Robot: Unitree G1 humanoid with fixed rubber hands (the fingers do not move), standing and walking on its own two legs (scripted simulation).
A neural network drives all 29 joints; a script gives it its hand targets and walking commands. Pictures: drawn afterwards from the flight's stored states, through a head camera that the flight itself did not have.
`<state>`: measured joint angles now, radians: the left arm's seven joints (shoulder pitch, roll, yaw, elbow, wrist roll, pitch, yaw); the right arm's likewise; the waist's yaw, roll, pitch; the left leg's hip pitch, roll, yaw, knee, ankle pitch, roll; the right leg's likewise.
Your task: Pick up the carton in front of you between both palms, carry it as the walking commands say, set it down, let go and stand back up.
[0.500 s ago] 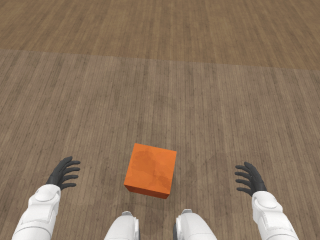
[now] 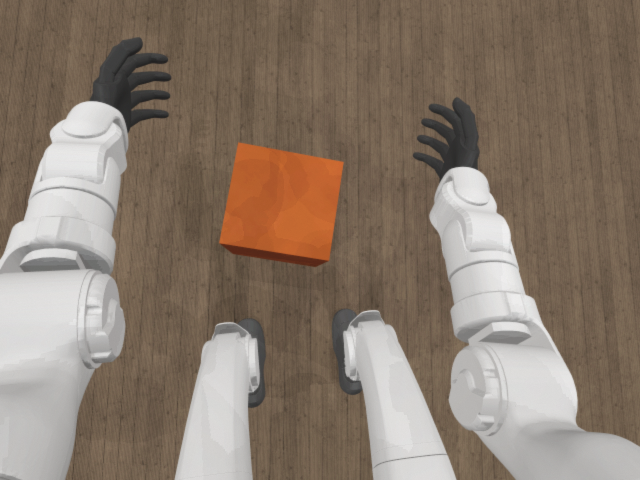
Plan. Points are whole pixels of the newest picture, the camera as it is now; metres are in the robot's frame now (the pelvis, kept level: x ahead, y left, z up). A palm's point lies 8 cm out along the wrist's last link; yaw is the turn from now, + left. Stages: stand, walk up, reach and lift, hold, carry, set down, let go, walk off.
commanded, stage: reach and lift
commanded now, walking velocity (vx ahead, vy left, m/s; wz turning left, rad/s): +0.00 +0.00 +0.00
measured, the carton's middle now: (282, 213) +0.48 +0.00 -0.51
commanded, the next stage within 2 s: none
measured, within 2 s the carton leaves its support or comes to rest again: leaves its support in 1.78 s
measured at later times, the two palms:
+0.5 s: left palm (175, 176) +0.51 +0.18 -0.31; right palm (400, 203) +0.44 -0.20 -0.30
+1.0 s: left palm (202, 197) +0.51 +0.17 -0.46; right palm (384, 207) +0.46 -0.21 -0.43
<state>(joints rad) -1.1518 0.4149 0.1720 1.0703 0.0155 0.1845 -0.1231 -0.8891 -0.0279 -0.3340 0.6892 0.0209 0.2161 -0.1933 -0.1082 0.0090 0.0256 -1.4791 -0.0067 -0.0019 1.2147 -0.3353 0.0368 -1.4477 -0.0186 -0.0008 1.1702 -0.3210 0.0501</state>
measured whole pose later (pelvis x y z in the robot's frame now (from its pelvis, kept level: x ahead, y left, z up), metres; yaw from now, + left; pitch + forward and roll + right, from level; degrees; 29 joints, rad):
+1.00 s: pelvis -0.02 -0.01 -0.26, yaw -5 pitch +38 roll -5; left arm -1.40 0.52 -0.11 1.23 -0.24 -0.02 0.02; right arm -1.31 -0.22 -0.10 1.13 0.34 -0.01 -0.20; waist -0.06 -0.09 0.30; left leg -2.30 0.04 -0.05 2.17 -0.53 0.03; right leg -2.27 0.05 -0.02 2.10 -0.49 0.05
